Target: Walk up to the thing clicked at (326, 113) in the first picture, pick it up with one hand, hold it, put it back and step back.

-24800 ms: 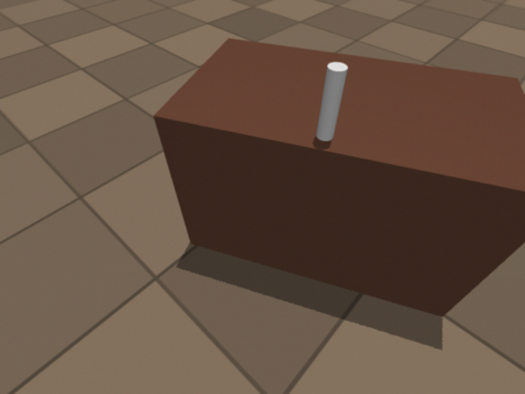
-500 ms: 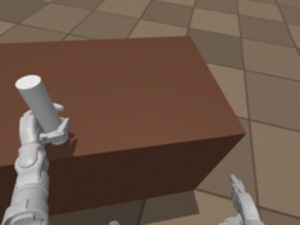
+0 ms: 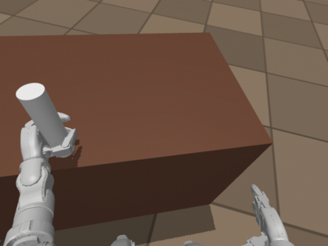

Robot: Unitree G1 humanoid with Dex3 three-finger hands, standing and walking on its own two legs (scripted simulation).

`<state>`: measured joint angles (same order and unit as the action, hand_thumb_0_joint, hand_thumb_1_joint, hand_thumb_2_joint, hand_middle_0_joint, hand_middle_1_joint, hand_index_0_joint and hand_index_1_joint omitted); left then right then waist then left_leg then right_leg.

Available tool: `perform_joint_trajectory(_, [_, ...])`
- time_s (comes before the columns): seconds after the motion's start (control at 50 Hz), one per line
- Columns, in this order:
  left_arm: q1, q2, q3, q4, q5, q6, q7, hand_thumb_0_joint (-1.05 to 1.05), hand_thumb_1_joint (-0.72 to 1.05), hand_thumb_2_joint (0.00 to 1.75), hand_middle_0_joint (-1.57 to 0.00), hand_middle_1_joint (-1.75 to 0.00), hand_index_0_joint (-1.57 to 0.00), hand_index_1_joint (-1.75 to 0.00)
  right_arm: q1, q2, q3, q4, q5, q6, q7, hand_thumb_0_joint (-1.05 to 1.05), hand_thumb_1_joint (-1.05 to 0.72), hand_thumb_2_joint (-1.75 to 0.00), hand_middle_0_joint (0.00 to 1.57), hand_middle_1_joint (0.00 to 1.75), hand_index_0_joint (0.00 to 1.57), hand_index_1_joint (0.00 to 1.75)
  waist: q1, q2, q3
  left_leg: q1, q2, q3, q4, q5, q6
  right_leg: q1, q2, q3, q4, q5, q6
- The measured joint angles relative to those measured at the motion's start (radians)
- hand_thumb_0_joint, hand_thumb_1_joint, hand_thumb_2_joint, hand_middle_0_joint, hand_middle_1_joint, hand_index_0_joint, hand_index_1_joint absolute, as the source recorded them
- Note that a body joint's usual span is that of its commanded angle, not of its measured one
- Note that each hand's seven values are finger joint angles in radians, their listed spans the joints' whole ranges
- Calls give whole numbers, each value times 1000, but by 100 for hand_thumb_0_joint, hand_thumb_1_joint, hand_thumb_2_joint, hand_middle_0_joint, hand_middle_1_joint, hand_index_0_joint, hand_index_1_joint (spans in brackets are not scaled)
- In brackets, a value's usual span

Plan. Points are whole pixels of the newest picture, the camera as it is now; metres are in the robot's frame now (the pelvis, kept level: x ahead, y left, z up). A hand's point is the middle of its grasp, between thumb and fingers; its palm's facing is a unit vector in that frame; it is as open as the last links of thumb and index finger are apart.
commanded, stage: loosen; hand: left
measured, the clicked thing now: (50, 125) +0.39 +0.24 +0.08
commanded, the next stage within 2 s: open in 0.10 s
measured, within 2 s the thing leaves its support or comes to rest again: neither
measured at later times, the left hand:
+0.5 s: hand (62, 134) +0.39 +0.23 +0.04, palm faces +0.22 -0.98 +0.01, open 10.6 cm
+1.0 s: hand (33, 115) +0.41 +0.27 +0.10, palm faces +0.27 -0.96 -0.02, open 15.8 cm
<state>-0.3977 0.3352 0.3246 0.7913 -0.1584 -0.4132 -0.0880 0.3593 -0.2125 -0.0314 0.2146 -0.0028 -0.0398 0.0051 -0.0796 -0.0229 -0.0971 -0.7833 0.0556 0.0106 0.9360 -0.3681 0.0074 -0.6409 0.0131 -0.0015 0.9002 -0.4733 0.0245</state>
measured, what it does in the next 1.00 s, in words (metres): stands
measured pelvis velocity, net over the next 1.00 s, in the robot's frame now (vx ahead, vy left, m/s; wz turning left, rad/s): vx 0.01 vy -0.01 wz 0.00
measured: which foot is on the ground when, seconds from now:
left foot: down 0.00-1.00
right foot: down 0.00-1.00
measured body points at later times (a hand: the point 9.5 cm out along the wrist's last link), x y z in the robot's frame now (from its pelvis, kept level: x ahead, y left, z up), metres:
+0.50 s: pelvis +0.00 +0.00 -0.01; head +0.06 +0.02 +0.44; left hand +0.38 +0.28 +0.04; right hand +0.16 -0.25 -0.03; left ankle +0.05 +0.11 -0.69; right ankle -0.02 -0.14 -0.69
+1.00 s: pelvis +0.01 -0.01 +0.00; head +0.05 +0.02 +0.45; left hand +0.39 +0.32 +0.11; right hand +0.16 -0.27 -0.02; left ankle +0.05 +0.11 -0.69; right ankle -0.02 -0.14 -0.69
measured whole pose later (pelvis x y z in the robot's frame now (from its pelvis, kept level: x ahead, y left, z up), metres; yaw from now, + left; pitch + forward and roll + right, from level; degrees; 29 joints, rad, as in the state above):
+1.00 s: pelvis +0.01 -0.01 +0.00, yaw +0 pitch +11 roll -2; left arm -0.45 0.45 0.43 0.75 -0.18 -0.31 -0.16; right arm 0.39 -0.25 -0.06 0.19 0.03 0.03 -0.02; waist -0.08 -0.02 -0.12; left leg -0.74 0.06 0.01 0.92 -0.38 0.00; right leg -0.60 0.02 0.00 0.89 -0.48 0.02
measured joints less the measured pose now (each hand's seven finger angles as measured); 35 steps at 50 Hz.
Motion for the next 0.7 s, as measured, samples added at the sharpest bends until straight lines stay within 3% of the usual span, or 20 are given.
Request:
perform_joint_trajectory(0.14, [0,0,5,-2,-9,-5,-7,0,2,108,-97,-110,-94,-108,18,-5,2,-36,-1,16,6,-1,51,-5,6,5,5,5,-1,2,-9,-18,0,-2,17,-6,0,-18,0,-1,19,-8,0])
perform_joint_trajectory(0.3, [-9,1,9,-11,-13,-11,-12,1,-6,81,-99,-99,-98,-96,30,-10,0,-60,1,30,4,-1,51,-5,6,5,5,5,1,2,-5,-31,-2,-2,28,-9,-1,-33,-2,-1,36,-15,-1])
perform_joint_trajectory(0.7, [-6,7,30,-14,-18,4,-29,0,-35,31,-52,-42,-53,-43,42,-15,1,-87,5,56,5,-1,52,-5,6,5,5,5,-1,2,-18,-41,0,-2,38,-16,-6,-46,0,-1,52,-25,-6])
